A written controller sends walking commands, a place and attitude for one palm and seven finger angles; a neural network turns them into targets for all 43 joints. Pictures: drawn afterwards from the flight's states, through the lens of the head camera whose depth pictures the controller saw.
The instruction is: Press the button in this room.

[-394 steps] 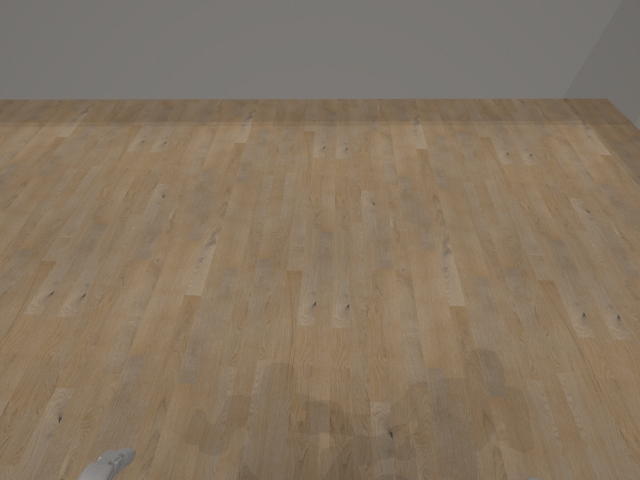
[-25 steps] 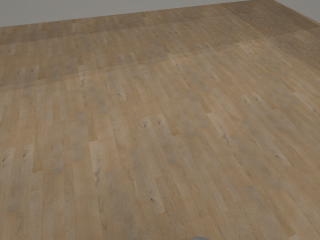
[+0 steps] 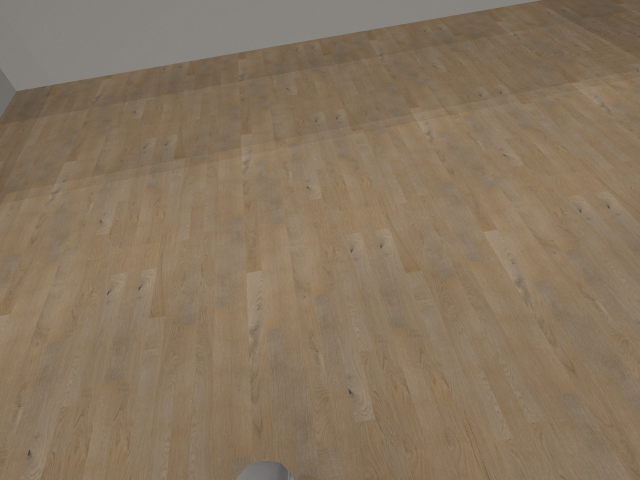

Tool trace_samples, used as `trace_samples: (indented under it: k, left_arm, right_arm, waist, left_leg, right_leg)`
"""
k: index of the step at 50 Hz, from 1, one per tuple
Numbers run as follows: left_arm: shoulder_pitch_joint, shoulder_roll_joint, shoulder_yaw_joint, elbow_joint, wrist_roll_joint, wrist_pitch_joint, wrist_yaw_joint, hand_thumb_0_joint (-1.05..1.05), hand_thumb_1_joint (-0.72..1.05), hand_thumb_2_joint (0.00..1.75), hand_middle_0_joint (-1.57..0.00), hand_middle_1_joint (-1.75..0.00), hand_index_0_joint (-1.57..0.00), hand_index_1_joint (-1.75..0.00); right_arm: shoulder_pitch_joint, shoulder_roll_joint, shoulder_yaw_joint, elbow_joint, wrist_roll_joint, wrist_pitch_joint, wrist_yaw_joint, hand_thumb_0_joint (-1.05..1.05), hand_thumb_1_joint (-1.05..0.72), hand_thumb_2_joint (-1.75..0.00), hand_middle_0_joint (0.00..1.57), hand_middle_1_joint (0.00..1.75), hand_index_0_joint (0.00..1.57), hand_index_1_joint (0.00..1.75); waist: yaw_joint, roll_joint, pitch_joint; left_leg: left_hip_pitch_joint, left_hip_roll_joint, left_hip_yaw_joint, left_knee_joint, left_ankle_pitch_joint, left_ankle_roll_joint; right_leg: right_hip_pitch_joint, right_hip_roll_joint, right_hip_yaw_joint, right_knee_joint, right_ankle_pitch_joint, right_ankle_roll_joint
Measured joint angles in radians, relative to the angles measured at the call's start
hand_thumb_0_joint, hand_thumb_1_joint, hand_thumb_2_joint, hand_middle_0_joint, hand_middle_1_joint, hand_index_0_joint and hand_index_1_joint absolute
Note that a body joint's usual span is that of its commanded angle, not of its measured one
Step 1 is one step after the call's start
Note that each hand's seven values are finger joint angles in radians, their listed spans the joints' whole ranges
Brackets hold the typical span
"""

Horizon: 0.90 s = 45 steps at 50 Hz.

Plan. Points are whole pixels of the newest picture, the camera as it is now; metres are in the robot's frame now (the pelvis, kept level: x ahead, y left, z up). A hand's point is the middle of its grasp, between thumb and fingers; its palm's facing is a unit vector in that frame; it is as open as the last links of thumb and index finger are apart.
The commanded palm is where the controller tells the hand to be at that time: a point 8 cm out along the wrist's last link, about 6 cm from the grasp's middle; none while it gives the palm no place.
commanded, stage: turn or walk to find it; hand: left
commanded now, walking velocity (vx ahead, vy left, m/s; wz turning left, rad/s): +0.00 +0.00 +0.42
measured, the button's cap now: out of the picture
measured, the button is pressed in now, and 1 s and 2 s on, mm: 0 0 0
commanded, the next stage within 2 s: none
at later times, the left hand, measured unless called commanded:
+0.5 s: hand out of the picture -0.04 +0.29 -0.17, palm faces +0.25 -0.94 -0.22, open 7.4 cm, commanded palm none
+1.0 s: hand out of the picture -0.07 +0.21 -0.14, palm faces +0.40 -0.87 -0.28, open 7.4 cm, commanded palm none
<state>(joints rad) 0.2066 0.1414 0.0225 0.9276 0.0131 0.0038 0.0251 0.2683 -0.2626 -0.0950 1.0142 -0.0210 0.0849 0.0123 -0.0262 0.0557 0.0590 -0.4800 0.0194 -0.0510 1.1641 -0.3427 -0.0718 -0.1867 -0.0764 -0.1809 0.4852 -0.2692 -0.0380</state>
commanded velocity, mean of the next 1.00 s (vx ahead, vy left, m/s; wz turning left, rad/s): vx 0.00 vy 0.00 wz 0.42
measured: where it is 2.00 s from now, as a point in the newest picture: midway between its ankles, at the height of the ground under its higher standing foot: outside the picture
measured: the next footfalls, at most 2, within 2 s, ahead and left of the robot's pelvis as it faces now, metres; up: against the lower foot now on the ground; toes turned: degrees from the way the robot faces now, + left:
left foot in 0.26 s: +0.01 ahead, +0.16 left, +0.00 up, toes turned +12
right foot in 0.82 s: +0.01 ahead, -0.07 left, +0.00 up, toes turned +16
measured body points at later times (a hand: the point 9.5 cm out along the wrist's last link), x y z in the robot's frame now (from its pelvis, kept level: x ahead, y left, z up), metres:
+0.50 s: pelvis -0.04 +0.07 +0.00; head -0.03 +0.10 +0.45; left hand -0.05 +0.34 -0.16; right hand +0.10 -0.15 -0.13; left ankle -0.03 +0.15 -0.74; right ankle -0.03 -0.09 -0.66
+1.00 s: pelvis -0.07 +0.00 +0.00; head -0.05 -0.03 +0.45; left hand -0.09 +0.25 -0.12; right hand +0.03 -0.24 -0.17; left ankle -0.13 +0.13 -0.65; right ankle -0.03 -0.09 -0.74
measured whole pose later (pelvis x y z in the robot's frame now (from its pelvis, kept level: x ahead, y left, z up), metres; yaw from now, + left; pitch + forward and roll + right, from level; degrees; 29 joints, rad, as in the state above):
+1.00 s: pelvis -0.07 +0.00 +0.00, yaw +24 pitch -1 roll +2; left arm 0.20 0.15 0.03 0.93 0.01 0.02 0.03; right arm 0.30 -0.25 -0.10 1.00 -0.02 0.08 0.01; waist -0.04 0.06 0.04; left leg -0.51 -0.03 -0.05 1.13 -0.34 -0.05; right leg -0.20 -0.06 -0.12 0.48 -0.26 -0.03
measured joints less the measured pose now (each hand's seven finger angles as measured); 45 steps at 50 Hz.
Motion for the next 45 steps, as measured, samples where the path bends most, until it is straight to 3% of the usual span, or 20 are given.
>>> trace_samples:
  k: [4,9,11,13,14,17,20,23,30,37,40,42,45]
  left_arm:
    - [0.021,0.013,0.006,0.013,0.007,0.0,0.0,0.0,0.91,0.9,-0.2,-0.3,-0.2,-0.3]
    - [0.041,0.043,0.015,0.033,0.016,0.009,-0.004,0.0,0.91,0.9,-0.2,-0.3,-0.2,-0.3]
    - [0.047,0.06,0.021,0.042,0.015,0.013,-0.006,0.0,0.9,0.9,-0.2,-0.3,-0.2,-0.3]
    - [0.057,0.078,0.028,0.05,0.009,0.022,-0.007,0.0,0.9,0.9,-0.2,-0.3,-0.2,-0.3]
    - [0.056,0.092,0.034,0.056,0.004,0.032,-0.007,0.0,0.9,0.9,-0.2,-0.3,-0.2,-0.3]
    - [0.055,0.113,0.04,0.073,0.004,0.068,-0.003,0.0,0.9,0.9,-0.2,-0.3,-0.2,-0.3]
    - [0.038,0.115,0.043,0.078,0.005,0.074,-0.012,0.0,0.9,0.9,-0.2,-0.3,-0.2,-0.3]
    - [0.02,0.113,0.042,0.064,0.005,0.062,-0.017,0.0,0.9,0.9,-0.2,-0.3,-0.2,-0.3]
    - [-0.027,0.101,0.039,0.038,0.003,0.055,-0.011,0.0,0.9,0.9,-0.2,-0.3,-0.2,-0.3]
    - [-0.08,0.069,0.028,0.006,-0.004,0.052,-0.007,0.0,0.9,0.9,-0.2,-0.3,-0.2,-0.3]
    - [-0.087,0.055,0.021,-0.012,-0.008,0.038,-0.007,0.0,0.9,0.9,-0.2,-0.3,-0.2,-0.3]
    - [-0.082,0.041,0.018,-0.018,-0.005,0.024,-0.005,0.0,0.9,0.9,-0.2,-0.3,-0.2,-0.3]
    - [-0.053,0.021,0.007,-0.022,0.001,0.022,-0.003,0.0,0.9,0.9,-0.2,-0.3,-0.2,-0.3]
  right_arm:
    - [-0.017,0.003,0.005,0.007,0.002,0.006,-0.001,0.01,-0.91,-0.9,0.19,0.3,0.2,0.3]
    - [-0.066,0.016,0.02,-0.006,0.01,-0.005,-0.002,0.01,-0.91,-0.9,0.19,0.3,0.2,0.3]
    - [-0.086,0.022,0.027,-0.02,0.014,-0.018,-0.003,0.01,-0.91,-0.9,0.19,0.3,0.2,0.3]
    - [-0.1,0.027,0.033,-0.037,0.014,-0.036,-0.002,0.01,-0.91,-0.9,0.19,0.3,0.2,0.3]
    - [-0.112,0.038,0.034,-0.04,0.012,-0.045,-0.003,0.01,-0.91,-0.9,0.19,0.3,0.2,0.3]
    - [-0.126,0.06,0.048,-0.058,0.007,-0.058,-0.006,0.01,-0.91,-0.9,0.2,0.3,0.2,0.3]
    - [-0.123,0.068,0.057,-0.066,0.005,-0.061,-0.017,0.01,-0.91,-0.9,0.2,0.3,0.2,0.3]
    - [-0.116,0.073,0.062,-0.064,0.009,-0.065,-0.02,0.01,-0.91,-0.9,0.2,0.3,0.2,0.3]
    - [-0.073,0.083,0.057,-0.058,0.008,-0.066,-0.019,0.01,-0.91,-0.9,0.2,0.3,0.2,0.3]
    - [-0.024,0.07,0.042,-0.043,-0.001,-0.047,-0.016,0.01,-0.91,-0.9,0.2,0.3,0.2,0.3]
    - [-0.003,0.059,0.032,-0.035,-0.001,-0.037,-0.014,0.01,-0.91,-0.9,0.2,0.3,0.2,0.3]
    - [0.007,0.048,0.023,-0.03,0.005,-0.029,-0.012,0.01,-0.91,-0.9,0.2,0.3,0.2,0.3]
    - [0.019,0.033,0.008,-0.019,0.001,-0.009,-0.008,0.01,-0.91,-0.9,0.2,0.3,0.2,0.3]
  waist:
    - [0.015,-0.016,0.008]
    - [0.045,-0.048,0.025]
    - [0.052,-0.061,0.029]
    - [0.055,-0.075,0.027]
    - [0.06,-0.098,0.032]
    - [0.067,-0.113,0.027]
    - [0.058,-0.098,0.015]
    - [0.056,-0.088,0.008]
    - [0.031,-0.075,-0.007]
    - [-0.011,-0.038,-0.005]
    - [-0.018,-0.023,-0.008]
    - [-0.015,-0.005,-0.007]
    - [-0.013,0.009,-0.014]
  left_leg:
    - [0.042,0.024,0.019,-0.084,-0.037,-0.009]
    - [0.133,0.028,0.081,-0.316,-0.104,0.003]
    - [0.179,0.021,0.106,-0.435,-0.075,0.012]
    - [0.232,0.011,0.122,-0.575,0.033,0.033]
    - [0.227,-0.005,0.129,-0.566,0.042,0.059]
    - [0.228,-0.015,0.129,-0.566,0.03,0.111]
    - [0.246,-0.022,0.104,-0.634,0.073,0.122]
    - [0.259,-0.037,0.086,-0.697,0.119,0.132]
    - [0.252,-0.07,0.045,-0.745,0.171,0.139]
    - [0.199,-0.085,-0.007,-0.723,0.196,0.119]
    - [0.162,-0.094,-0.031,-0.698,0.202,0.098]
    - [0.127,-0.096,-0.048,-0.642,0.166,0.082]
    - [0.036,-0.103,-0.033,-0.365,-0.038,0.06]
  right_leg:
    - [-0.004,-0.018,-0.035,0.008,-0.001,0.006]
    - [-0.031,-0.052,-0.067,0.05,-0.01,0.027]
    - [-0.047,-0.069,-0.083,0.084,-0.022,0.041]
    - [-0.074,-0.092,-0.094,0.148,-0.048,0.062]
    - [-0.1,-0.102,-0.066,0.207,-0.108,0.077]
    - [-0.188,-0.06,0.039,0.426,-0.242,0.094]
    - [-0.246,-0.032,0.092,0.562,-0.186,0.104]
    - [-0.272,-0.024,0.128,0.605,-0.123,0.116]
    - [-0.248,-0.013,0.167,0.537,-0.118,0.134]
    - [-0.17,0.027,0.166,0.338,-0.17,0.114]
    - [-0.098,0.045,0.159,0.163,-0.106,0.1]
    - [-0.057,0.055,0.141,0.059,-0.018,0.06]
    - [-0.048,0.044,0.105,0.056,-0.018,0.014]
